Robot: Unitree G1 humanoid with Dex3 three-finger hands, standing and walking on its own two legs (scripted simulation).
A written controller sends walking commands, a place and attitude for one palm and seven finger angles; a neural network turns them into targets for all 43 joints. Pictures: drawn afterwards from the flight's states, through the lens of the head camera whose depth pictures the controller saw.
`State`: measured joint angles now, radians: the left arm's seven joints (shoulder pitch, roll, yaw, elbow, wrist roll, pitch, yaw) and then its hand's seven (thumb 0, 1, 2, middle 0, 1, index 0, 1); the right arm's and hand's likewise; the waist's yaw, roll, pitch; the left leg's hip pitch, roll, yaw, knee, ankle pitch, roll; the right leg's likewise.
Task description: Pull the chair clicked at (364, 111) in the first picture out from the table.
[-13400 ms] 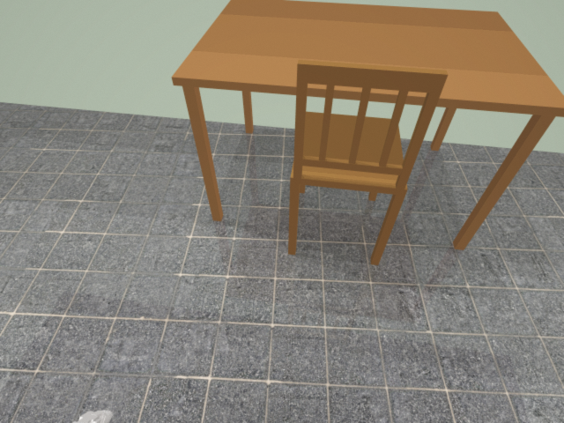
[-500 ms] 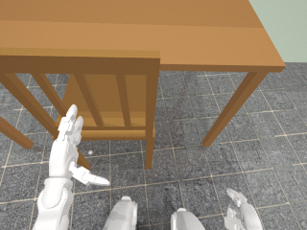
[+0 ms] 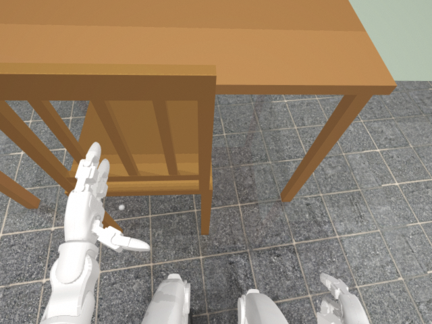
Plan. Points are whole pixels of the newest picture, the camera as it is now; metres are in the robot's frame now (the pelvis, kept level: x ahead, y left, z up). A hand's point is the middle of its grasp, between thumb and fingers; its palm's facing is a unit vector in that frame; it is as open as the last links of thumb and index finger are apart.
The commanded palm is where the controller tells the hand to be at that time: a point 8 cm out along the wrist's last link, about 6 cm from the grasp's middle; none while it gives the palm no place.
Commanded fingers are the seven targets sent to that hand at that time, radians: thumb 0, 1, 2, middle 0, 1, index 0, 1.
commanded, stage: aim the fingers beside a spindle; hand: left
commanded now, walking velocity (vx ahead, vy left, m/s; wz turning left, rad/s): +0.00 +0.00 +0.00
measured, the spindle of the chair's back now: (119, 142) +0.45 +0.21 +0.01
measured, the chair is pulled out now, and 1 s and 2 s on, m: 0.00 0.00 0.00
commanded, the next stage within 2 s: push the fingers through the gap in 0.50 s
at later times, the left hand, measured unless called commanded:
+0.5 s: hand (117, 203) +0.32 +0.19 +0.02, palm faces +0.08 -1.00 -0.02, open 17.0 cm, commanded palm +0.29 +0.23 +0.02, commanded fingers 0.00 -0.50 0.30 -0.06 -0.08 -0.06 -0.08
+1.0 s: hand (123, 188) +0.35 +0.18 +0.02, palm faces +0.07 -1.00 -0.01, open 17.0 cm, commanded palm +0.32 +0.23 +0.02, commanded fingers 0.00 -0.50 0.30 -0.06 -0.08 -0.06 -0.08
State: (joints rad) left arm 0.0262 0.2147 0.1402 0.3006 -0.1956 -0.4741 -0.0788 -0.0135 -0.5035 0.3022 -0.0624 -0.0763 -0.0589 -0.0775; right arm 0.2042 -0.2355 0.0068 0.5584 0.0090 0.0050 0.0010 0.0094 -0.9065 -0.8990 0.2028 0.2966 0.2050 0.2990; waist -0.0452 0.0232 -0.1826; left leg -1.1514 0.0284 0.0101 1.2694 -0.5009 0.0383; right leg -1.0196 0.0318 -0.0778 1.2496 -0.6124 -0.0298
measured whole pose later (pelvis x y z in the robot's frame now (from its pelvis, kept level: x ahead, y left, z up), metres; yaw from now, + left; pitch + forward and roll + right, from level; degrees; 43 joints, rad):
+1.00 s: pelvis +0.00 +0.00 +0.00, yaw +0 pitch +22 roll -4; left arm -0.14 0.23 0.15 0.41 -0.20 -0.45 -0.08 -0.01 -0.50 0.30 -0.06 -0.08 -0.06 -0.08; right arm 0.19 -0.24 0.01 0.57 0.01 0.00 -0.01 0.01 -0.91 -0.90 0.20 0.30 0.21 0.30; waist -0.05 0.03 -0.18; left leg -1.18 0.02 0.00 1.28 -0.50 0.04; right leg -1.04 0.03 -0.08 1.25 -0.61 -0.02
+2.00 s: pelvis +0.00 +0.00 +0.00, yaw -1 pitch +25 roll -3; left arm -0.48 0.31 0.28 0.79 -0.15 -0.51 -0.10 -0.01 -0.50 0.30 -0.06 -0.08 -0.06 -0.08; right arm 0.26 -0.25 0.00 0.62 0.00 0.07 0.01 0.01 -0.91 -0.90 0.20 0.30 0.20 0.30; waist -0.10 0.03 -0.17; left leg -1.21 0.04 0.01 1.27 -0.49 0.04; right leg -1.08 0.04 -0.07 1.25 -0.60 -0.03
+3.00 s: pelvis +0.00 +0.01 +0.00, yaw -1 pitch +25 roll -4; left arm -0.48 0.29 0.27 0.79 -0.15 -0.51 -0.07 -0.01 0.15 0.58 -0.47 -1.36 -0.45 -1.36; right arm 0.25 -0.24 0.00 0.62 0.00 0.09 0.02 0.01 -0.91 -0.90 0.20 0.30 0.20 0.30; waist -0.10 0.03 -0.18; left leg -1.21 0.03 0.02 1.27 -0.50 0.05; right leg -1.08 0.04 -0.07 1.24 -0.60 -0.02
